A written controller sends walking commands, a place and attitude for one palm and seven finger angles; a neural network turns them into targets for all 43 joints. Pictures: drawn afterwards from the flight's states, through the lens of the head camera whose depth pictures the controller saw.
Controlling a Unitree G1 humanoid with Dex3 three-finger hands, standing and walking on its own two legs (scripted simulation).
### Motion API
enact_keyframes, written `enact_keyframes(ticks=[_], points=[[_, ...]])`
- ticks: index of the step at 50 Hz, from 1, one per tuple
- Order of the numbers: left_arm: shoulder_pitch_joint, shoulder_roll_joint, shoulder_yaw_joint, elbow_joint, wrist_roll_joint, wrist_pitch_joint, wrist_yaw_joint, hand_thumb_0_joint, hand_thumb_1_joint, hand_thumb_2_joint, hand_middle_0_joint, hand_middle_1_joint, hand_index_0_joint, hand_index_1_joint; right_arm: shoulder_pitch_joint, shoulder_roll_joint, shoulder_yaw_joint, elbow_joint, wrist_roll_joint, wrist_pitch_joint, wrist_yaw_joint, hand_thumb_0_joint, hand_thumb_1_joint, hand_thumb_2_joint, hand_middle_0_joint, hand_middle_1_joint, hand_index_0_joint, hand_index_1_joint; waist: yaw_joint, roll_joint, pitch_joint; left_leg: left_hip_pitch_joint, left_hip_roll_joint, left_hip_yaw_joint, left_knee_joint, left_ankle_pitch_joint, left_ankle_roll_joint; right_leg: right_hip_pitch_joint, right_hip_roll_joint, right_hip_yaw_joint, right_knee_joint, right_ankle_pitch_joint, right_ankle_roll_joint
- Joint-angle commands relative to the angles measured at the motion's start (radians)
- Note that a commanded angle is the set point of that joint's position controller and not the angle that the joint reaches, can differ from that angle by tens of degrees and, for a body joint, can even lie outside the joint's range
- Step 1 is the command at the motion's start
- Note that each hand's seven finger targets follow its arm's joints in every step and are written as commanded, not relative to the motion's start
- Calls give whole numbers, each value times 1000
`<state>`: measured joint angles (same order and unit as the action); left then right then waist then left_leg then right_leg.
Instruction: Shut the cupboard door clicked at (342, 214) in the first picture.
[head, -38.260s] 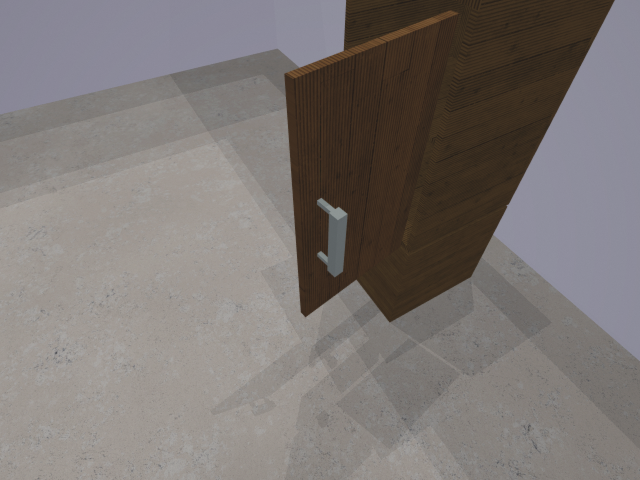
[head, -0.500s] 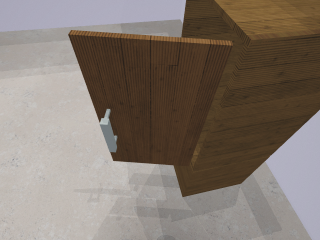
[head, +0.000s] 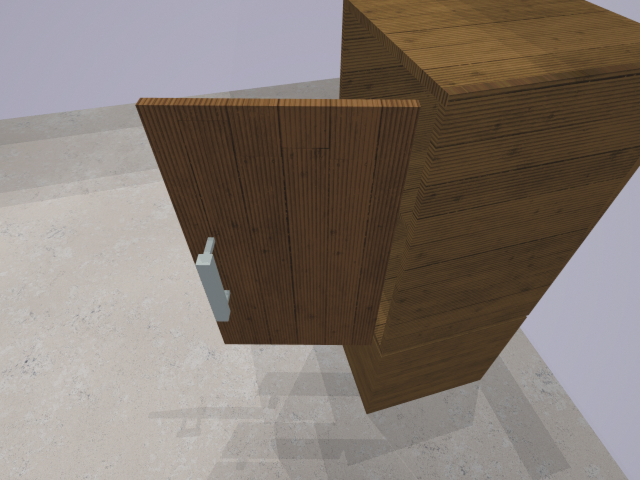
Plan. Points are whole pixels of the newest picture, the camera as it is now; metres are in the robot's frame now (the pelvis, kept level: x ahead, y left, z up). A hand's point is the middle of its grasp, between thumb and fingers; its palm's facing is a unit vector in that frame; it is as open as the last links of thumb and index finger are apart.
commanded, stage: look again from close up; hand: left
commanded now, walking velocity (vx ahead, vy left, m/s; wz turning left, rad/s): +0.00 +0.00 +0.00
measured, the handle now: (217, 280) +0.44 +0.21 -0.06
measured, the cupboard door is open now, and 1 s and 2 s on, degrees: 74 74 74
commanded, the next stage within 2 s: shuffle to correct the standing spot in 0.58 s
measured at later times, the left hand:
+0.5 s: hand out of the picture +0.03 +0.17 -0.17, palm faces +0.01 -0.98 -0.18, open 7.4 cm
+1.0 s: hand out of the picture +0.05 +0.19 -0.17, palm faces +0.00 -0.97 -0.24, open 7.4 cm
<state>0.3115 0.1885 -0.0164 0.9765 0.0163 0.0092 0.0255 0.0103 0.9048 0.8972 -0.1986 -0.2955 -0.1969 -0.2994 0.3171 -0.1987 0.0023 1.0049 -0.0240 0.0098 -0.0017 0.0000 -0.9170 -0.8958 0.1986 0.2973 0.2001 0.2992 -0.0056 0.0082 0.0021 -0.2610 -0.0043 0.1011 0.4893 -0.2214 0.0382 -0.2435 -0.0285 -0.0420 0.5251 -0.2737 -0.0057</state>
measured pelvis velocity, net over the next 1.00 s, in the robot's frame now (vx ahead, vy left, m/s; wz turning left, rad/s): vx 0.02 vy -0.01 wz -0.03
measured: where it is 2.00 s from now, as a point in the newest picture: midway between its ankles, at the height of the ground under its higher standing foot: outside the picture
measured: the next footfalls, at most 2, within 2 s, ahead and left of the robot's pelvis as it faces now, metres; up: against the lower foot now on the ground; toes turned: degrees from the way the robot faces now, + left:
none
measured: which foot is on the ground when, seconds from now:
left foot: down 0.00-1.00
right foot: down 0.00-1.00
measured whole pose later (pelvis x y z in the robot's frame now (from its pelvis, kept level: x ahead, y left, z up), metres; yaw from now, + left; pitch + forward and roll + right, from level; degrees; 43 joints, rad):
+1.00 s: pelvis +0.02 -0.01 +0.00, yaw -2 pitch +0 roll +2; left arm 0.24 0.20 0.03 1.02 0.02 0.04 0.03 0.01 0.91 0.90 -0.20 -0.30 -0.20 -0.30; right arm 0.20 -0.15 -0.02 1.04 -0.02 0.00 -0.05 0.00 -0.91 -0.90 0.20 0.30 0.20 0.30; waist 0.01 -0.03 0.08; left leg -0.22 -0.01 0.13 0.48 -0.26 0.04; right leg -0.25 -0.04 -0.02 0.61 -0.35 -0.01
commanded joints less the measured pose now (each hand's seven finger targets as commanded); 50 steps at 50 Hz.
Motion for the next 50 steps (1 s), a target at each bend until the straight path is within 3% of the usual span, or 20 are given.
enact_keyframes(ticks=[1, 7, 12, 18, 34, 37, 40, 44, 47, 49, 50], points=[[24, 111, 21, -32, -3, -27, 8, 0, 900, 900, -200, -300, -200, -300, 6, -80, -8, -34, 7, -32, -4, 0, -900, -900, 200, 300, 200, 300, 8, -4, 72, -42, 91, -149, -166, -140, 6, -40, -74, 122, -166, -144, -46], [30, 96, 13, 20, -7, -37, 10, 0, 900, 900, -200, -300, -200, -300, 36, -59, 2, 32, 15, -46, -12, 0, -900, -900, 200, 300, 200, 300, 13, -24, 42, 7, 102, -132, -148, 23, 5, 28, -79, 103, -160, 21, -41], [37, 83, 9, 60, -8, -37, 14, 0, 900, 900, -200, -300, -200, -300, 41, -53, 4, 70, 18, -50, -19, 0, -900, -900, 200, 300, 200, 300, 13, 0, 37, 43, 111, -125, -142, 101, 6, 53, -78, 89, -149, 106, -37], [41, 64, 7, 89, -5, -37, 17, 0, 900, 900, -200, -300, -200, -300, 25, -46, 1, 89, 19, -48, -24, 0, -900, -900, 200, 300, 200, 300, 11, -17, 67, 60, 110, -122, -136, 129, 6, 42, -79, 87, -153, 141, -31], [44, 68, 11, 111, -4, -33, 18, 0, 900, 900, -200, -300, -200, -300, -13, -62, 0, 96, 16, -50, -33, 0, -900, -900, 200, 300, 200, 300, 11, -5, 47, 134, 115, -124, -139, 255, 10, 69, -85, 75, -153, 211, -22], [41, 75, 18, 99, -4, -28, 20, 0, 900, 900, -200, -300, -200, -300, -26, -61, -8, 85, 20, -51, -39, 0, -900, -900, 200, 300, 200, 300, 11, -9, 49, 154, 130, -124, -130, 385, 11, 62, -86, 71, -135, 290, -17], [42, 85, 29, 76, -4, -17, 24, 0, 900, 900, -200, -300, -200, -300, -24, -77, -21, 64, 19, -46, -45, 0, -900, -900, 200, 300, 200, 300, 8, 7, -2, 195, 145, -124, -97, 516, 12, 51, -85, 66, -87, 338, -14], [21, 91, 47, 33, 1, 4, 19, 0, 900, 900, -200, -300, -200, -300, -27, -106, -44, 37, 16, -29, -53, 0, -900, -900, 200, 300, 200, 300, 2, 50, 0, 199, 192, -144, -87, 591, 34, -12, -58, 48, -8, 252, -10], [14, 86, 59, -4, 7, 20, 14, 0, 900, 900, -200, -300, -200, -300, -41, -126, -60, 10, 10, -18, -58, 0, -900, -900, 200, 300, 200, 300, 7, 93, -1, 169, 269, -203, -99, 615, 98, -66, -28, 34, 104, 6, -11], [21, 75, 63, -18, 8, 31, 12, 0, 900, 900, -200, -300, -200, -300, -68, -137, -67, -12, 3, -12, -56, 0, -900, -900, 200, 300, 200, 300, 16, 120, -14, 118, 311, -227, -103, 561, 140, -69, -22, 37, 164, -145, -13], [41, 93, 44, 2, -4, 25, 38, 0, 900, 900, -200, -300, -200, -300, -76, -198, -85, -55, 30, -24, -48, 0, -900, -900, 200, 300, 200, 300, -6, 161, -110, 197, 325, -255, 53, 923, 95, -121, -40, 80, 117, -116, -11]])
